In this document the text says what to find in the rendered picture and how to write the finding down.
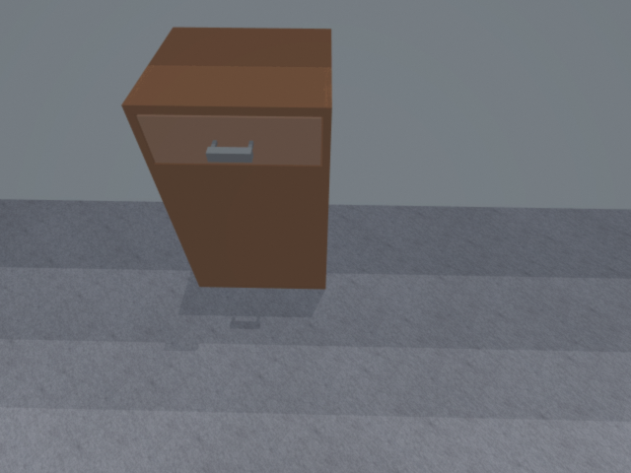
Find cabinet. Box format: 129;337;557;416
121;28;332;290

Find drawer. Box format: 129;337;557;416
137;114;321;166

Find handle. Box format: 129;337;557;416
206;140;253;163

